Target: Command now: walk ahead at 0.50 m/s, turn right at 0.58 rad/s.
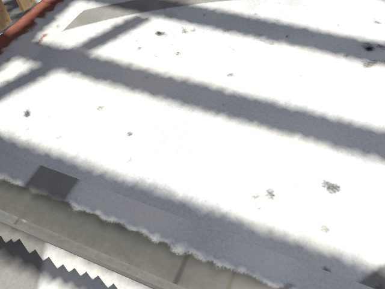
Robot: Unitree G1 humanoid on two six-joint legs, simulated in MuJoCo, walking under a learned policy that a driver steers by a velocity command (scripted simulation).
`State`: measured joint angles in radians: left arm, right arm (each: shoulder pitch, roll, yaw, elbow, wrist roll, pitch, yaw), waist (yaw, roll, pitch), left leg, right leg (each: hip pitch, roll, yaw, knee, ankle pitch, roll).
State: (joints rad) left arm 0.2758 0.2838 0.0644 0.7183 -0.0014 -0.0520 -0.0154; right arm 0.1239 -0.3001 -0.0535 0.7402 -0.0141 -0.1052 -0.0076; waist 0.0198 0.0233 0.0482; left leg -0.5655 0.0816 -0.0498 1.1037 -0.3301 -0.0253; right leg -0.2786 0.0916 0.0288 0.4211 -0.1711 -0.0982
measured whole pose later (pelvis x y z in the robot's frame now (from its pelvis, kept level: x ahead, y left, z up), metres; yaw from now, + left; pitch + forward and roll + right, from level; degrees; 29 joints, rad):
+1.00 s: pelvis +0.46 -0.13 +0.17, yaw -36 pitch +4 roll +2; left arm 0.45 0.20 0.00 0.83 -0.01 -0.06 -0.03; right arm 0.04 -0.21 0.03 0.55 -0.03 -0.10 0.01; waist 0.02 0.04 -0.08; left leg -0.90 0.08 -0.03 1.24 -0.02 0.05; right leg -0.22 0.10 0.11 0.45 -0.28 -0.10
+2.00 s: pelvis +0.92 -0.49 +0.17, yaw -40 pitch +2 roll -1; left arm 0.32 0.26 0.06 0.79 0.00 -0.09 -0.02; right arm 0.21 -0.30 -0.05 0.74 0.00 -0.06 0.00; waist 0.03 0.05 -0.01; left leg -0.66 0.12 -0.05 1.04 -0.22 -0.02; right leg -0.20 0.07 -0.04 0.33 -0.16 -0.07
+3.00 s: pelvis +1.26 -0.73 +0.16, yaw -39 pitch +1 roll -1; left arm 0.12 0.20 0.03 0.86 0.02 -0.02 0.01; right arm 0.21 -0.26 -0.05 0.90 -0.01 0.03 -0.04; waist 0.00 0.03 0.02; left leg -0.34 0.06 -0.04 0.66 -0.34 -0.04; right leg -0.38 0.04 -0.03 0.47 -0.11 -0.04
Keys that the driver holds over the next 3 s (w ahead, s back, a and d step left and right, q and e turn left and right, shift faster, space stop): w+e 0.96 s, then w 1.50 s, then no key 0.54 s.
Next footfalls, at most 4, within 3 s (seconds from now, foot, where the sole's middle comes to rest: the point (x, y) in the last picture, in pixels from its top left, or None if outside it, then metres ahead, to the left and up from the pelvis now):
0.26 left None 0.26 0.12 -0.78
0.70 right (276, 283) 0.42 -0.18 -0.61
1.24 left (274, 171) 0.80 -0.22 -0.61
1.76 right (373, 148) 0.90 -0.59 -0.61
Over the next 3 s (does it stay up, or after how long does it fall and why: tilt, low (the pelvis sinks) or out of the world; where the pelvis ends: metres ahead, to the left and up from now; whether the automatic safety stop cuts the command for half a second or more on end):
stays up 1.26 -0.73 0.16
